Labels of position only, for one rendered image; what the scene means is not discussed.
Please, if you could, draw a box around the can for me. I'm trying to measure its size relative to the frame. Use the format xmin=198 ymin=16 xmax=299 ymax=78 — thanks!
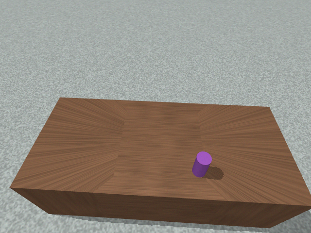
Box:
xmin=192 ymin=151 xmax=212 ymax=177

